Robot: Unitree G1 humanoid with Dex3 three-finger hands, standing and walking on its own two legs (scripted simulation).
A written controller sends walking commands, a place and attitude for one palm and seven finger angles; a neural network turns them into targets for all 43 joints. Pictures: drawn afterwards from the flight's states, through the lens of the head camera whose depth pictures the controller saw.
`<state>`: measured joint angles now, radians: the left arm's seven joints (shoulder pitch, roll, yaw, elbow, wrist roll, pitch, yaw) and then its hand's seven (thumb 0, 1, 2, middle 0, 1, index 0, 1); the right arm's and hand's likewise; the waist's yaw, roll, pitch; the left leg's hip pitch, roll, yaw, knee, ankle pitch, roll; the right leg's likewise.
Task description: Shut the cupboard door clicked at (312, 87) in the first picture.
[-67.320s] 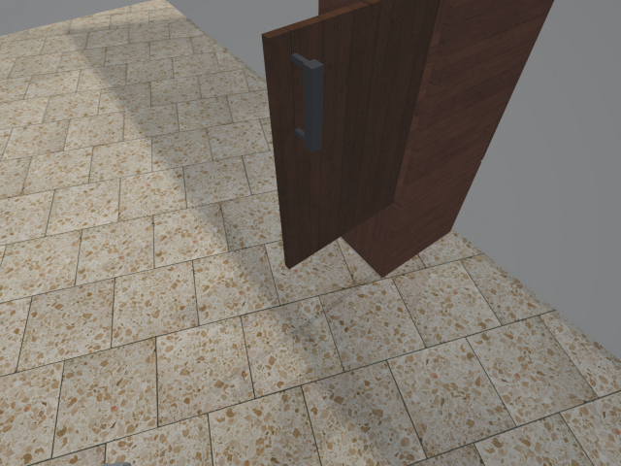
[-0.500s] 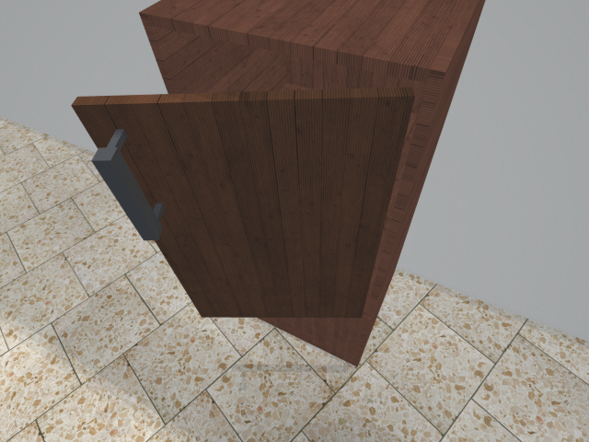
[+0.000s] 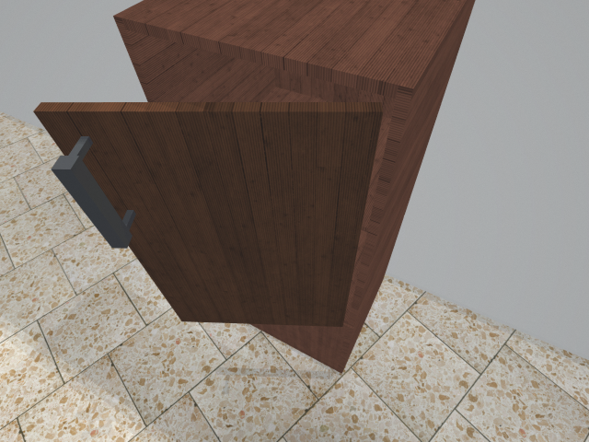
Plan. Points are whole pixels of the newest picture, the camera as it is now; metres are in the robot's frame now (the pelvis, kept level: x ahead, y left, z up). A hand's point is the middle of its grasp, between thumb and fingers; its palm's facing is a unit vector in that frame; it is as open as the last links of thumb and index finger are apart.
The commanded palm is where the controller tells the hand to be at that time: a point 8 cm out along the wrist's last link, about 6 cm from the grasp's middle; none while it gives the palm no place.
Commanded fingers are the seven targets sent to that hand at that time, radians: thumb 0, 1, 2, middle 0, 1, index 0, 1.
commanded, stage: come to a stop and stand still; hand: left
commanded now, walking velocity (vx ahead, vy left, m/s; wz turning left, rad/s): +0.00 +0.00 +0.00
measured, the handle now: (103, 195) +0.38 +0.27 +0.14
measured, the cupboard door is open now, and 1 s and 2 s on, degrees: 26 26 26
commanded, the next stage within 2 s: look again from close up in 0.50 s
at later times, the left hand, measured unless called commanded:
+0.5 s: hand out of the picture -0.01 +0.14 -0.17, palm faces +0.04 -0.98 -0.21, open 7.4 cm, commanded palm none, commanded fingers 0.00 0.90 0.90 -0.20 -0.30 -0.20 -0.30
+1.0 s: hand out of the picture -0.02 +0.16 -0.17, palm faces +0.04 -0.98 -0.21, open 7.4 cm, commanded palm none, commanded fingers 0.00 0.90 0.90 -0.20 -0.30 -0.20 -0.30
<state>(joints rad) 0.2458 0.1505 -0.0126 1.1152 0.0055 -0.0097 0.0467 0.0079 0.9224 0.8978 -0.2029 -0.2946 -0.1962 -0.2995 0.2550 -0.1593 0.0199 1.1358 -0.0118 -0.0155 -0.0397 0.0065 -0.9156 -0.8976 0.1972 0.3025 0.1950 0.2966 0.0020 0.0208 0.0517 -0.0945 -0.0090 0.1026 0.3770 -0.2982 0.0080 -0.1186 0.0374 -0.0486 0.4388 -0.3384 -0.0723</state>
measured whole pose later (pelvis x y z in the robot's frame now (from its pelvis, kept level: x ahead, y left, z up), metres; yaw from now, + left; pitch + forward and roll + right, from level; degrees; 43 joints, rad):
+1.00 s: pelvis -0.01 -0.01 +0.00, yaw +0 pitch +0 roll +1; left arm 0.28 0.14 0.00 1.13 0.00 -0.02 0.04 0.01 0.91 0.90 -0.20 -0.29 -0.20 -0.30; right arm 0.29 -0.12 0.02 1.16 -0.01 -0.02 -0.04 0.00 -0.91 -0.90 0.20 0.30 0.19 0.30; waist 0.01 0.00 0.05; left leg -0.09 0.02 0.09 0.36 -0.27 -0.01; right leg -0.09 0.07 -0.06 0.38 -0.29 -0.09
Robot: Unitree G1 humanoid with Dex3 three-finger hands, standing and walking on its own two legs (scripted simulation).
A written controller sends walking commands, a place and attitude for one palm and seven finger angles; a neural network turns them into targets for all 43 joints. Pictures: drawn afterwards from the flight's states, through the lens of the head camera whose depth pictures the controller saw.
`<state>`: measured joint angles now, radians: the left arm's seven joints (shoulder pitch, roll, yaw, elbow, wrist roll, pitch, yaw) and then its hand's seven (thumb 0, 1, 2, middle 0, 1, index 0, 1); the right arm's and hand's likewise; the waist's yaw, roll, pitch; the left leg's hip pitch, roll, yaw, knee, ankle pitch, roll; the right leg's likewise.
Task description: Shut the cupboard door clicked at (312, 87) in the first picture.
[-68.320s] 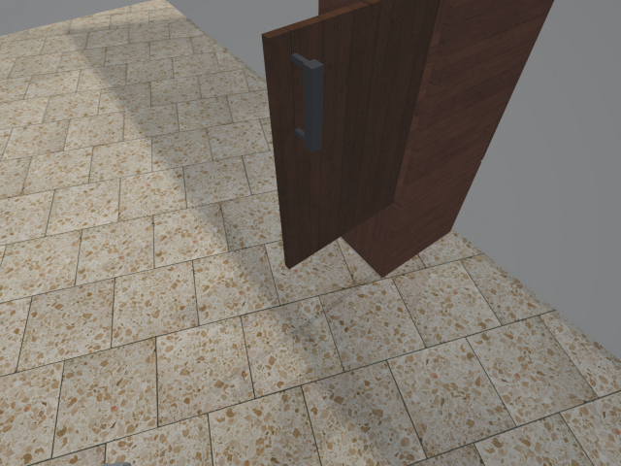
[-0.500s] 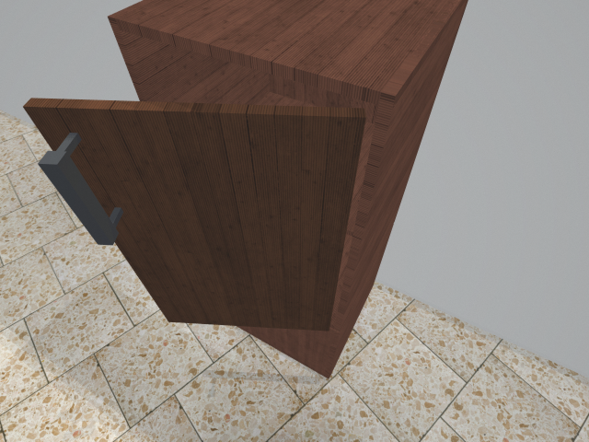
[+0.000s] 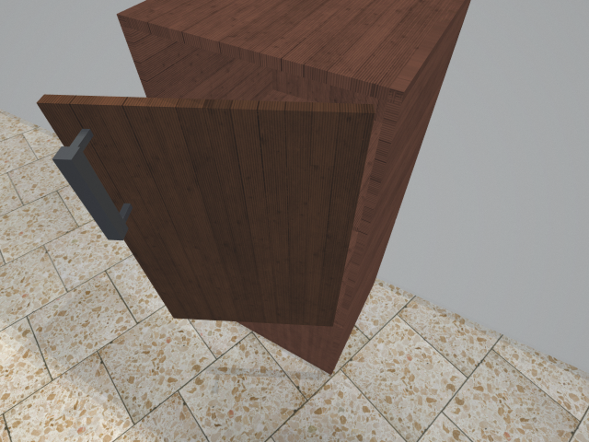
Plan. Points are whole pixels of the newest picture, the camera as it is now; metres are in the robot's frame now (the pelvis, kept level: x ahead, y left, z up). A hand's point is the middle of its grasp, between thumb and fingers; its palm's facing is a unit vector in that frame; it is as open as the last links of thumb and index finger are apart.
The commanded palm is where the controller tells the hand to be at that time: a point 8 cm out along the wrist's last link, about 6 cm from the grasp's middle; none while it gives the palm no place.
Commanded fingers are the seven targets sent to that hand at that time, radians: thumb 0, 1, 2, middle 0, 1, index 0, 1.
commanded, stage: look again from close up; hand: left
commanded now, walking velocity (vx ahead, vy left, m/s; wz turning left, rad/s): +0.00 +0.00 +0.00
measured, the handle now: (101, 187) +0.39 +0.29 +0.13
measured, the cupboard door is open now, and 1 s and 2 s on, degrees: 26 26 26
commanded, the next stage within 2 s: shuffle to correct the standing spot in 0.12 s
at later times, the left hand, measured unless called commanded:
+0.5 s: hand out of the picture -0.01 +0.20 -0.18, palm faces +0.07 -0.97 -0.24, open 7.4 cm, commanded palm none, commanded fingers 0.00 0.90 0.90 -0.20 -0.30 -0.20 -0.30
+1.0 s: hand out of the picture -0.04 +0.34 -0.19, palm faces +0.09 -0.97 -0.21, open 7.4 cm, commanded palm none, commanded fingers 0.00 0.90 0.90 -0.20 -0.30 -0.20 -0.30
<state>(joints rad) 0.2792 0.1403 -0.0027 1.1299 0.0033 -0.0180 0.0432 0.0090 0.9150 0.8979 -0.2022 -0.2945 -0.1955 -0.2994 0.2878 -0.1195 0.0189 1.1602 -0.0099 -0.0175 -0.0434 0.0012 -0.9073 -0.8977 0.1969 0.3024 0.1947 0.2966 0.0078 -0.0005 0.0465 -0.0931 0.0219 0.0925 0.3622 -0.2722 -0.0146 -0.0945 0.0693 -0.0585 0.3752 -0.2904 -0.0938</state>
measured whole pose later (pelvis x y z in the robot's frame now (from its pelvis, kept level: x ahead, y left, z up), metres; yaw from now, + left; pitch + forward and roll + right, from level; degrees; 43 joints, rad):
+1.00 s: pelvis -0.06 +0.13 +0.00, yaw +2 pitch +1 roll -1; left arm 0.23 0.24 0.08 1.01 0.03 0.05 0.02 0.01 0.91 0.90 -0.20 -0.29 -0.19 -0.30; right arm 0.25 -0.13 -0.02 1.02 -0.04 0.01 -0.03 0.00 -0.95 -0.90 0.20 0.30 0.20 0.30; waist 0.02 -0.07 0.05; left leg -0.24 0.01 0.01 0.47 -0.24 0.02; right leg -0.42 0.02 0.02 1.09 -0.43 0.01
